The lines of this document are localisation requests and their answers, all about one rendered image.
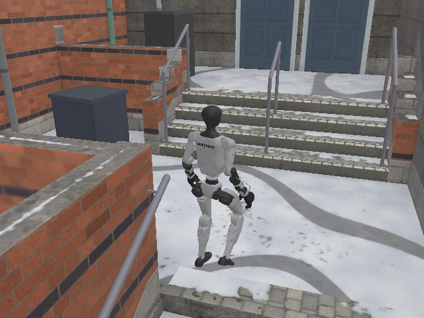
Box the robot left upper arm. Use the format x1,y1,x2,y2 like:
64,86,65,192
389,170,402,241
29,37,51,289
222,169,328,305
182,131,200,165

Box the robot right upper arm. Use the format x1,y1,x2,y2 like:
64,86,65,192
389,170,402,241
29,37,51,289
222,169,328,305
221,136,236,177

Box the robot right shin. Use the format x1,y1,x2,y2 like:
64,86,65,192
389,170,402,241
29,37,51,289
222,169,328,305
223,215,244,259

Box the robot left foot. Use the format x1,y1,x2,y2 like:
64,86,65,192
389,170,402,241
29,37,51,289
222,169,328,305
195,252,212,267

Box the right robot forearm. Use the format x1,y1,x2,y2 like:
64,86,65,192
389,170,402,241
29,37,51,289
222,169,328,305
229,167,248,197

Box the left robot forearm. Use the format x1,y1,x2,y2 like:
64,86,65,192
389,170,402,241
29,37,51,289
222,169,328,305
182,162,195,179

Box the robot right hand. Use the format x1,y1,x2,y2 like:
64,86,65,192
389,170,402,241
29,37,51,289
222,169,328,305
239,191,254,209

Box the robot left hand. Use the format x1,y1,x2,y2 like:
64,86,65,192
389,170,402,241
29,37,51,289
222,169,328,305
187,174,201,187

